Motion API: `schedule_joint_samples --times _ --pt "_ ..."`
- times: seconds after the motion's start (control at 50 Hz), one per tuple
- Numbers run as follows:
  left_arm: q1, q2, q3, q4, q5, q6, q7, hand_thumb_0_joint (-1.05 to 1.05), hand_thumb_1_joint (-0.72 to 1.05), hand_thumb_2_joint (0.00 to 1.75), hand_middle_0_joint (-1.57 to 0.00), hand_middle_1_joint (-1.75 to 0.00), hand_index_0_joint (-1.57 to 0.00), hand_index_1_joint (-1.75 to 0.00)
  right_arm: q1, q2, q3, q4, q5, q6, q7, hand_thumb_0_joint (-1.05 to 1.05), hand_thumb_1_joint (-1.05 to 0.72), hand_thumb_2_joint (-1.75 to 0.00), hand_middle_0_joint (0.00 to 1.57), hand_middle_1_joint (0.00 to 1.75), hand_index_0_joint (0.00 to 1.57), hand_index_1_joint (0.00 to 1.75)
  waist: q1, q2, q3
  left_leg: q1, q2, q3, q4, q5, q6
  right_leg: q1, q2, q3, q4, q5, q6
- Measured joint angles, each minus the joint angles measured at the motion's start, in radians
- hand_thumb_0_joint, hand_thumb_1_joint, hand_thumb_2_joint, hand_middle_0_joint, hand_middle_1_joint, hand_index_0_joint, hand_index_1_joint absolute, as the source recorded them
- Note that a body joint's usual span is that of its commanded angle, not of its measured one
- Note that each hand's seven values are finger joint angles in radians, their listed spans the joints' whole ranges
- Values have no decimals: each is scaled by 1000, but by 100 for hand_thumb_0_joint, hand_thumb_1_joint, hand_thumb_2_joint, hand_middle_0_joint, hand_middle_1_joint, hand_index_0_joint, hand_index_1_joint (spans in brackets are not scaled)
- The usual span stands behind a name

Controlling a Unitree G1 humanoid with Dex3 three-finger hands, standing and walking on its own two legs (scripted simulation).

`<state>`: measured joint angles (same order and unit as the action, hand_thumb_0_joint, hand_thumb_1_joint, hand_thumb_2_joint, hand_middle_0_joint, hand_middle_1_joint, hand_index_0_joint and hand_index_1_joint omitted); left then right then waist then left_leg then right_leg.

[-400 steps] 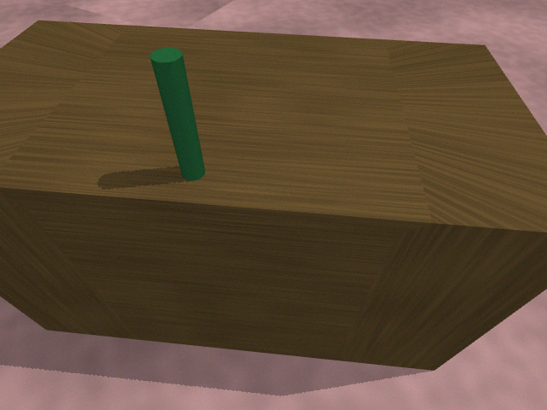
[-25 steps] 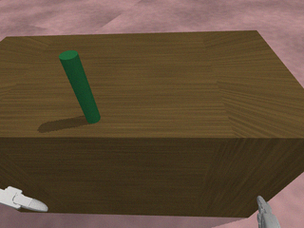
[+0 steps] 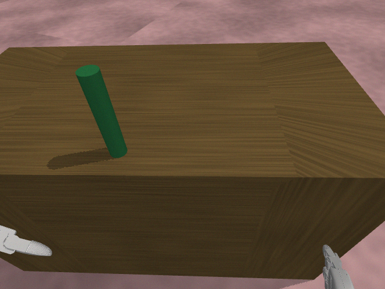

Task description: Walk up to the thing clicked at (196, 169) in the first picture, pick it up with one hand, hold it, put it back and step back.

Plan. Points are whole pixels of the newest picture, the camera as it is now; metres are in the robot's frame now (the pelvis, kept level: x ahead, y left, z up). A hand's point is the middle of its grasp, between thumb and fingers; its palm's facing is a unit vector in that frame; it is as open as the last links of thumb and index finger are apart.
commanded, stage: go down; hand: left
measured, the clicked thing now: (105, 117) +0.43 +0.23 +0.14
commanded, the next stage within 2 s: none
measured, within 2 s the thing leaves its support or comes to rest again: neither
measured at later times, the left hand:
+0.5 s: hand out of the picture +0.28 +0.35 +0.21, palm faces +0.36 -0.89 -0.27, open 17.5 cm
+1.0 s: hand out of the picture +0.29 +0.38 +0.20, palm faces +0.29 -0.94 -0.18, open 17.6 cm
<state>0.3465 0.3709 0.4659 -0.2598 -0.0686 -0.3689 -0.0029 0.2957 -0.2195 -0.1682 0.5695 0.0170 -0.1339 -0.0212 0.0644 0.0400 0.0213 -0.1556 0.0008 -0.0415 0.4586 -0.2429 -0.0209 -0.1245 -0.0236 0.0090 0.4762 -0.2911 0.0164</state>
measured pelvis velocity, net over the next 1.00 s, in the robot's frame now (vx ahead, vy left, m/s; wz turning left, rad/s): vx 0.00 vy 0.01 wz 0.01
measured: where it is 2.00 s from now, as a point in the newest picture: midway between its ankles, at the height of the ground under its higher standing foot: outside the picture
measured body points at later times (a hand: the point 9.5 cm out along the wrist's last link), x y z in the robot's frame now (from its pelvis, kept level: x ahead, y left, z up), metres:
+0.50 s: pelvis +0.00 +0.01 +0.00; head +0.00 +0.00 +0.45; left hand +0.26 +0.40 +0.22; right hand +0.15 -0.26 -0.09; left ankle +0.01 +0.14 -0.74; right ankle -0.02 -0.13 -0.74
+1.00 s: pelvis +0.00 +0.01 +0.00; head -0.01 +0.00 +0.45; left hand +0.27 +0.43 +0.21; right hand +0.16 -0.25 -0.09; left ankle +0.01 +0.14 -0.74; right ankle -0.02 -0.13 -0.74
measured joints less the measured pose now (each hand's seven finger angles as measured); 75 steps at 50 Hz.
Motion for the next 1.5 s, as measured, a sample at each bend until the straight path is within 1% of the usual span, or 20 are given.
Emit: schedule_joint_samples --times 0.04,0.1,0.16,0.22,0.28,0.36,0.46,0.52,0.62,0.7,0.76,0.82,0.9,1.0,1.1,1.16,1.22,1.3,1.44,1.5 --pt "-16 -8 5 13 -5 -18 -16 -1 -57 6 -8 -6 -6 -8 -9 3 -4 4 -4 9 3 -1 51 -6 5 5 5 6 -1 -2 -4 -14 0 -1 18 -8 -1 -13 0 -1 17 -7 0" --pt "-47 7 21 59 -12 -22 -33 -1 -56 5 -9 -6 -7 -8 -16 1 -9 3 -5 21 3 -1 51 -6 5 5 5 6 -6 -4 -11 -29 -1 -6 38 -16 -1 -24 0 -5 33 -15 0" --pt "-102 29 45 125 -38 -2 -46 -1 -54 5 -9 -5 -7 -7 -25 -5 -7 12 1 26 -7 -1 51 -5 5 5 5 6 -12 -7 -15 -42 -2 -10 52 -20 -2 -35 0 -10 45 -20 -1" --pt "-188 55 65 208 -65 34 -73 -1 -52 5 -9 -5 -7 -7 -40 -12 7 35 10 31 -24 -1 52 -5 5 5 5 5 -15 -12 -16 -59 -3 -15 61 -20 -2 -50 -1 -15 54 -22 -1" --pt "-274 96 76 294 -79 75 -123 -1 -52 5 -9 -4 -6 -7 -55 -11 30 49 14 29 -39 -1 52 -5 5 5 5 5 -24 -17 -15 -77 -3 -20 63 -16 -2 -65 -1 -19 55 -19 -1" --pt "-362 159 92 402 -106 126 -214 -1 -52 5 -9 -4 -6 -6 -68 -7 51 68 16 21 -53 -1 52 -5 5 5 5 5 -40 -18 -23 -96 -2 -18 63 -14 0 -82 1 -18 47 -12 0" --pt "-446 209 150 511 -163 173 -305 -1 -54 5 -8 -4 -6 -6 -67 -8 68 106 25 19 -66 -1 52 -5 5 5 5 5 -52 -14 -56 -110 1 -7 65 -23 5 -94 2 -7 36 -10 4" --pt "-460 221 167 553 -177 204 -341 -1 -55 5 -8 -4 -6 -6 -59 -8 82 107 26 20 -70 -1 51 -5 5 5 5 5 -52 -10 -72 -112 0 2 67 -30 9 -97 1 2 34 -13 7" --pt "-462 204 160 579 -172 248 -386 -1 -56 4 -7 -3 -5 -5 -59 -12 84 97 19 5 -68 -1 51 -6 5 5 5 5 -40 -3 -85 -113 -2 10 72 -40 13 -98 -2 10 32 -16 12" --pt "-466 183 165 565 -162 256 -398 -1 -56 4 -7 -2 -5 -4 -54 -15 76 94 11 -11 -69 -1 51 -6 5 5 5 5 -32 -9 -92 -116 -4 7 78 -45 15 -97 -3 6 34 -20 14" --pt "-475 183 169 555 -155 256 -402 -1 -55 4 -7 -2 -5 -4 -47 -13 77 102 7 -18 -70 -1 50 -6 5 5 5 5 -27 -19 -97 -116 -4 4 82 -48 14 -96 -3 4 37 -23 14" --pt "-493 202 177 573 -152 266 -410 -1 -54 5 -7 -2 -5 -4 -44 -12 83 111 5 -24 -73 -1 51 -6 5 5 5 5 -28 -24 -98 -116 -2 1 85 -48 12 -94 -1 0 38 -23 12" --pt "-551 243 191 649 -161 297 -432 -1 -55 6 -7 -3 -5 -5 -56 -11 95 129 6 -31 -83 -1 51 -6 5 5 5 5 -34 -23 -91 -121 -2 -7 85 -40 11 -96 0 -7 38 -18 10" --pt "-637 296 183 773 -158 329 -478 -1 -57 6 -7 -3 -5 -6 -76 -15 111 144 1 -53 -100 -1 51 -6 5 5 5 5 -43 -15 -83 -141 -4 -11 80 -24 12 -117 -2 -11 38 -6 11" --pt "-706 330 185 876 -154 334 -518 -1 -59 7 -6 -4 -5 -6 -66 -23 120 136 -8 -71 -112 -1 51 -6 5 5 6 5 -51 -16 -90 -160 -5 -7 76 -13 13 -139 -3 -7 38 3 12" --pt "-737 350 191 930 -152 330 -529 -1 -58 7 -6 -4 -5 -6 -56 -29 126 137 -9 -81 -119 -1 52 -6 5 5 6 5 -57 -22 -98 -168 -3 -3 75 -12 13 -150 -1 -2 39 6 11" --pt "-761 366 188 968 -145 331 -532 -1 -57 8 -6 -4 -4 -6 -51 -31 131 153 -10 -88 -125 -1 52 -5 5 5 5 5 -59 -27 -104 -178 0 1 79 -13 13 -160 1 2 40 8 11" --pt "-777 385 197 1009 -133 336 -534 -1 -55 8 -6 -4 -4 -6 -53 -33 140 157 -10 -92 -133 -1 53 -5 5 5 5 5 -65 -27 -105 -186 3 4 82 -14 13 -167 4 5 37 11 11" --pt "-800 407 205 1043 -126 339 -551 -1 -53 8 -6 -3 -4 -5 -79 -25 144 178 -12 -111 -148 -1 53 -5 5 5 5 5 -69 -25 -113 -199 3 3 84 -18 15 -175 5 3 29 12 13" --pt "-804 417 209 1056 -133 346 -564 -1 -53 7 -6 -3 -4 -5 -84 -24 147 186 -12 -119 -153 -1 53 -5 5 5 5 5 -69 -23 -120 -201 3 2 84 -22 16 -175 4 2 26 10 14"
